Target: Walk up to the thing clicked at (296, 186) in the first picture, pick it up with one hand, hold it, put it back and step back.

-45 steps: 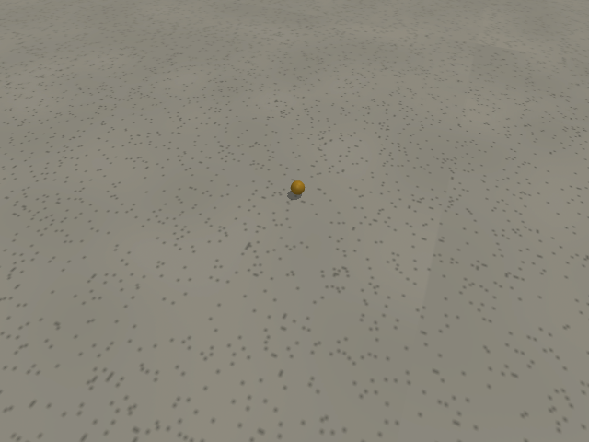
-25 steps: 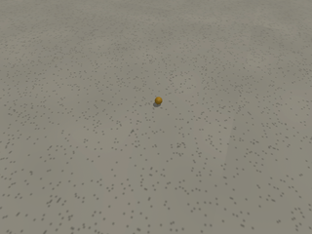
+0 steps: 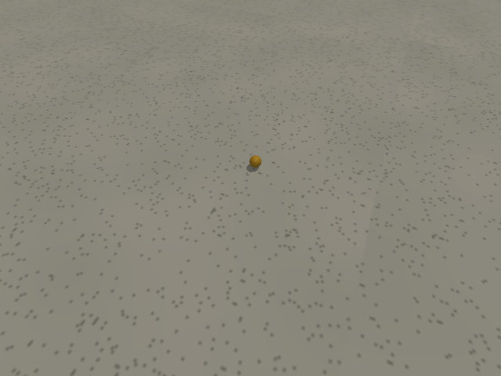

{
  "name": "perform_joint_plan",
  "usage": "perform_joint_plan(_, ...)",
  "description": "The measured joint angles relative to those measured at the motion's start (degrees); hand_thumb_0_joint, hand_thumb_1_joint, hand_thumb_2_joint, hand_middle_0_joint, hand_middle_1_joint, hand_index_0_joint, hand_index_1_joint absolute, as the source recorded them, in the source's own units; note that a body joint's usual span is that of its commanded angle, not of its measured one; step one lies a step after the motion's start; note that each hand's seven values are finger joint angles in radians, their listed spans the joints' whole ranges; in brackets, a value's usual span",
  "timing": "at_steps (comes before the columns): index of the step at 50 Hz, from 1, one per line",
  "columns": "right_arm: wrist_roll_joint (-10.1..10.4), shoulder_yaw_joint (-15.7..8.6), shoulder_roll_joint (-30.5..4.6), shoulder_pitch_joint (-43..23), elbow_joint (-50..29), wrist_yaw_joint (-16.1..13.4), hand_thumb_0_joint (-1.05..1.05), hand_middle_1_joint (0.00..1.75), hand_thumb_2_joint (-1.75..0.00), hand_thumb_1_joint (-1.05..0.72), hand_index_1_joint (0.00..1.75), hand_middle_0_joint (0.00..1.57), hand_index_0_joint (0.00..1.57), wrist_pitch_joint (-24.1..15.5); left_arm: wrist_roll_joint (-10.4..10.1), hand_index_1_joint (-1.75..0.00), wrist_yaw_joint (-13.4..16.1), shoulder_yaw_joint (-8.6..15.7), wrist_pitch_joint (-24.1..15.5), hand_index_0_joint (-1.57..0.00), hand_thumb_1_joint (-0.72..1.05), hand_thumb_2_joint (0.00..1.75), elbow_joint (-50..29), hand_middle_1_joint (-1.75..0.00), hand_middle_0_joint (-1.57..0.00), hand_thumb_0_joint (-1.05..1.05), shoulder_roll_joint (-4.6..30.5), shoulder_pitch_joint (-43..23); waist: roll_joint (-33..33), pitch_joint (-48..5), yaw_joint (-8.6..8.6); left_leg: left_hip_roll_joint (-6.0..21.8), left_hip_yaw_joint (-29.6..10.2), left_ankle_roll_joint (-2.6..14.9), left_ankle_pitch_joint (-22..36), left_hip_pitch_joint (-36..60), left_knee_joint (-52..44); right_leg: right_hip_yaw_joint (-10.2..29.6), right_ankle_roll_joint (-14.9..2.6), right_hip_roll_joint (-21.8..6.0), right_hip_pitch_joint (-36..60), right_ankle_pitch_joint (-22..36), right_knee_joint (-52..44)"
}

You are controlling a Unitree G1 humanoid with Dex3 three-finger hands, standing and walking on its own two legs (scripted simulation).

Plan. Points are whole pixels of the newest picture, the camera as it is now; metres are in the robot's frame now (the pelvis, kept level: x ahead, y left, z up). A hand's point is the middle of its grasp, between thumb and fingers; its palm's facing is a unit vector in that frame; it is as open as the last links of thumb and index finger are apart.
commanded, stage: stand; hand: left
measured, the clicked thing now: (255, 161) +1.36 -0.05 -0.75
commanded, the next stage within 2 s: walk up in 0.22 s
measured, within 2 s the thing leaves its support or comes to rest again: neither
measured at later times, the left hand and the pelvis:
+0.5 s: hand out of the picture +0.15 +0.24 -0.14, palm faces -0.15 -0.91 -0.40, open 7.4 cm; pelvis +0.06 -0.05 -0.01, yaw -7 degrees
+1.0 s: hand (168, 289) +0.34 +0.18 -0.18, palm faces -0.23 -0.92 -0.33, open 7.4 cm; pelvis +0.26 -0.08 -0.03, yaw -12 degrees
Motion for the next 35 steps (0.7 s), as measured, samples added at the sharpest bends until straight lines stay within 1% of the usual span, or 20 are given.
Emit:
perform_joint_plan(11,0.01,0.03,-0.05,0.01,0.04,0.05,0.01,0.3,-0.9,-0.91,0.3,0.2,0.21,0.12,-0.06,-0.3,0.02,-0.02,-0.05,-0.2,0.9,0.9,-0.15,-0.3,-0.2,0.01,0.0,-0.09,-0.26,0.13,-0.1,0.12,-0.16,-0.07,-0.24,-0.13,0.05,-0.16,-0.07,0.12,0.15,-0.02,-0.44)
perform_joint_plan(12,-0.35,-0.47,-0.06,0.29,-0.51,0.41,0.01,0.3,-0.9,-0.91,0.3,0.2,0.21,0.03,0.32,-0.3,-0.5,0.55,0.08,-0.2,0.9,0.9,-0.93,-0.3,-0.2,0.01,0.03,0.42,-0.31,-0.04,0.0,0.16,0.12,0.4,-1.78,-0.58,1.12,0.1,-0.39,0.2,-0.46,-1.49,0.76)
perform_joint_plan(14,-1.13,-1.72,-0.21,1.49,-2.18,1.19,0.01,0.3,-0.9,-0.91,0.3,0.2,0.21,-1.1,1.07,-0.3,-1.82,1.73,0.15,-0.2,0.9,0.9,-2.56,-0.3,-0.2,0.01,0.64,2.42,-0.85,-0.91,0.28,0.08,1.34,1.52,-6.58,-1.29,3.98,1.23,-1.43,0.18,-3.03,-8.89,6.79)
perform_joint_plan(15,-1.37,-2.31,-0.43,2.16,-3.11,1.44,0.01,0.3,-0.9,-0.9,0.3,0.21,0.21,-1.71,1.34,-0.3,-2.34,2.23,0.47,-0.2,0.9,0.9,-2.97,-0.3,-0.2,0.01,1.07,3.36,-1.06,-1.48,0.29,0.14,2.14,1.86,-6.98,-1.28,4.36,1.36,-1.63,0.08,-5.17,-11.63,11.61)
perform_joint_plan(17,-1.7,-3.34,-1.22,3.45,-4.91,1.65,0.01,0.3,-0.9,-0.9,0.3,0.21,0.21,-2.85,1.75,-0.3,-3.06,2.94,1.14,-0.2,0.9,0.9,-3.51,-0.3,-0.2,0.01,1.96,4.54,-0.74,-1.87,-0.45,0.88,3.08,2.25,-4.87,-0.86,4.18,1.35,-1.74,0.18,-9.88,-13.58,21.19)
perform_joint_plan(18,-1.79,-3.76,-1.56,4.15,-5.55,1.6,0.01,0.3,-0.9,-0.9,0.3,0.21,0.21,-3.27,1.8,-0.3,-3.41,3.23,1.21,-0.2,0.9,0.9,-3.79,-0.3,-0.2,0.01,2.62,4.73,-0.88,-1.6,-0.88,1.07,3.31,2.04,-4.78,-0.33,4.03,1.65,-1.75,-0.21,-11.79,-13.58,24.4)
perform_joint_plan(20,-2.02,-4.23,-2.23,5.8,-6.32,1.59,0.01,0.3,-0.9,-0.9,0.3,0.21,0.21,-3.55,1.69,-0.3,-4.1,3.83,1.01,-0.2,0.9,0.9,-4.78,-0.3,-0.2,0.01,4.09,4.93,-1.53,-1.07,-1.28,1.31,3.8,1.38,-5.48,1.19,3.32,2.29,-1.52,-1.66,-14.79,-13.49,26.97)
perform_joint_plan(22,-2.31,-4.7,-3.3,7.15,-6.51,1.91,0.01,0.3,-0.9,-0.9,0.3,0.21,0.21,-3.24,1.5,-0.3,-4.85,4.39,0.67,-0.2,0.91,0.9,-6.09,-0.3,-0.2,0.01,5.08,5.2,-1.44,-0.51,-1.27,2.19,4.39,0.61,-6.52,2.85,3.08,2.04,-1.29,-3.16,-16.42,-12.94,25.31)
perform_joint_plan(24,-2.55,-5.18,-4.65,7.94,-6.54,2.21,0.01,0.3,-0.9,-0.9,0.3,0.21,0.21,-2.66,1.35,-0.3,-5.41,4.8,0.17,-0.2,0.91,0.9,-7.22,-0.3,-0.2,0.01,5.65,5.71,-0.86,-0.05,-1.07,3.34,5.28,-0.31,-8.35,4.36,4.11,1.44,-1.15,-4.41,-16.55,-10.6,21.08)
perform_joint_plan(26,-2.52,-5.54,-5.87,8.43,-6.82,2.38,0.01,0.3,-0.9,-0.9,0.3,0.21,0.21,-2.05,1.37,-0.3,-5.6,5.24,-0.47,-0.2,0.91,0.9,-7.95,-0.3,-0.2,0.01,6.17,6.39,-0.28,0.13,-0.91,4.66,6.03,-0.87,-11.87,4.88,7.85,0.5,-0.91,-4.95,-15.17,-5.78,16.31)
perform_joint_plan(27,-2.44,-5.66,-6.48,8.54,-7.0,2.35,0.01,0.3,-0.9,-0.9,0.3,0.21,0.21,-1.71,1.44,-0.3,-5.45,5.52,-0.94,-0.2,0.91,0.9,-8.14,-0.3,-0.2,0.01,6.28,6.58,0.6,0.37,-0.95,6.01,5.81,-0.35,-14.65,4.3,11.7,-0.17,-0.18,-4.19,-14.52,-1.17,15.99)
perform_joint_plan(28,-2.32,-5.77,-7.11,8.57,-7.02,2.18,0.01,0.3,-0.9,-0.9,0.3,0.21,0.21,-1.33,1.56,-0.3,-5.05,5.81,-1.43,-0.2,0.91,0.9,-8.4,-0.3,-0.2,0.01,5.96,6.5,2.3,0.8,-1.02,7.75,4.36,1.02,-16.77,2.63,17.5,-1.36,0.16,-2.76,-14.25,-1.22,17.83)
perform_joint_plan(29,-2.08,-5.75,-7.34,8.54,-6.97,1.99,0.01,0.3,-0.9,-0.9,0.3,0.2,0.21,-0.76,1.69,-0.3,-4.55,6.01,-1.92,-0.2,0.91,0.9,-9.06,-0.3,-0.2,0.01,5.59,6.64,3.35,0.97,-0.78,7.92,2.08,1.68,-18.82,-0.19,24.83,-2.25,0.12,-1.74,-14.16,-3.12,19.74)
perform_joint_plan(30,-1.83,-5.58,-7.23,8.36,-6.91,1.95,0.01,0.3,-0.9,-0.91,0.3,0.2,0.21,-0.18,1.64,-0.3,-4.16,6.01,-2.27,-0.2,0.91,0.9,-9.73,-0.3,-0.2,0.01,5.18,7.03,3.57,0.94,-0.16,6.63,0.46,1.7,-19.58,-3.12,31.61,-2.41,-0.13,-1.21,-13.75,-4.7,20.64)
perform_joint_plan(32,-1.5,-5.06,-6.85,7.55,-7.14,2.28,0.01,0.3,-0.9,-0.91,0.3,0.2,0.2,0.17,1.12,-0.3,-3.93,5.44,-2.31,-0.2,0.91,0.9,-10.51,-0.3,-0.2,0.01,4.11,8.3,3.42,0.79,1.14,3.99,0.34,1.52,-18.7,-8.4,40.4,-1.76,-1.23,-0.55,-11.73,-5.84,19.28)
perform_joint_plan(33,-1.23,-4.83,-6.72,7.06,-7.48,2.49,0.01,0.3,-0.9,-0.91,0.3,0.2,0.2,-0.05,0.84,-0.3,-3.85,5.01,-2.21,-0.2,0.91,0.9,-10.62,-0.3,-0.2,0.01,3.51,8.98,3.52,0.73,1.48,3.4,0.86,1.57,-17.41,-10.95,42.59,-1.52,-1.69,-0.21,-10.32,-5.63,17.54)
perform_joint_plan(35,-0.64,-4.46,-6.3,6.3,-8.63,2.9,0.01,0.3,-0.9,-0.91,0.3,0.2,0.2,-0.73,0.43,-0.3,-3.71,4.2,-2.11,-0.2,0.9,0.9,-10.63,-0.3,-0.2,0.01,2.62,10.28,3.6,0.74,1.92,3.22,1.75,1.8,-14.07,-15.17,42.84,-1.07,-2.04,0.44,-7.36,-4.79,13.7)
